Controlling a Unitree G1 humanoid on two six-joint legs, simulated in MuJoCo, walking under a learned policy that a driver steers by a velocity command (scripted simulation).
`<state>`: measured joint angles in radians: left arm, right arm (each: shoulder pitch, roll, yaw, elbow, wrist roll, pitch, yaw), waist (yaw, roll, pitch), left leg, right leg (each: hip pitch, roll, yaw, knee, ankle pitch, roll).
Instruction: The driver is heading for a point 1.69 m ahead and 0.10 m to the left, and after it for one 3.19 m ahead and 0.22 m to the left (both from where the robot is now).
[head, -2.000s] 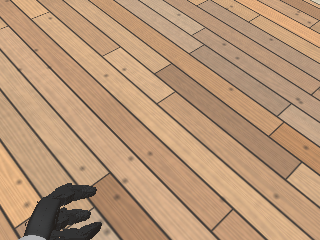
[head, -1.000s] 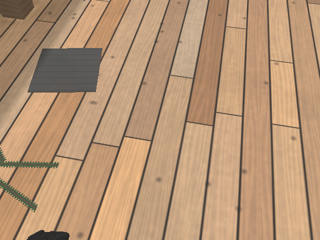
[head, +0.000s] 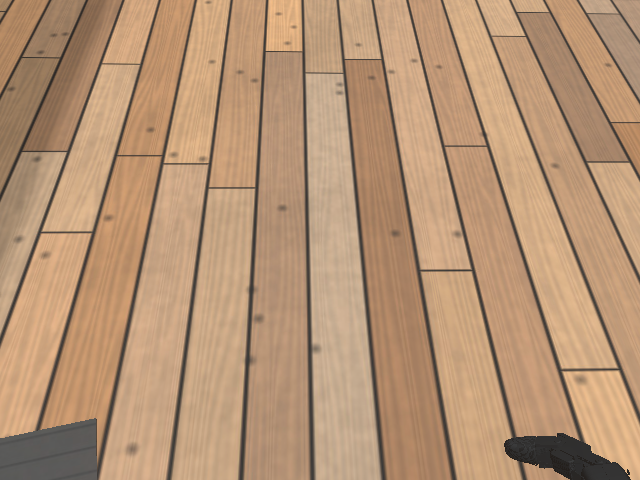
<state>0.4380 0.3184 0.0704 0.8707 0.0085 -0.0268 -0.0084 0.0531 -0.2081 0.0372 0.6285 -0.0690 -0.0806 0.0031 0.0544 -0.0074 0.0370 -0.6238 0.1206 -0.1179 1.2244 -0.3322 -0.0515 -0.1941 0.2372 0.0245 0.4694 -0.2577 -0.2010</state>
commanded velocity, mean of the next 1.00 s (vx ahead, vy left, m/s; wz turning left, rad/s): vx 0.47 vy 0.00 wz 0.15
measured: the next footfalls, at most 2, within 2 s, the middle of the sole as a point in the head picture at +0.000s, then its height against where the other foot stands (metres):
left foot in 0.22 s outside the picture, level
right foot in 0.58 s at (391, 412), level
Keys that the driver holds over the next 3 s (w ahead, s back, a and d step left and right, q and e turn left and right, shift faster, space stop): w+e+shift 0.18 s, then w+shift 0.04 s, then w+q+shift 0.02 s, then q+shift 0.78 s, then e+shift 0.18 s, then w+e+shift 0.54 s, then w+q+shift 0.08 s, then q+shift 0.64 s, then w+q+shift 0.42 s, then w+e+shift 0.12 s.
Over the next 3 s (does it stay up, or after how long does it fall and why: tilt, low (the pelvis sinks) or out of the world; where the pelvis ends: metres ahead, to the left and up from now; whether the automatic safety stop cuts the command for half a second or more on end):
stays up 1.37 0.01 0.00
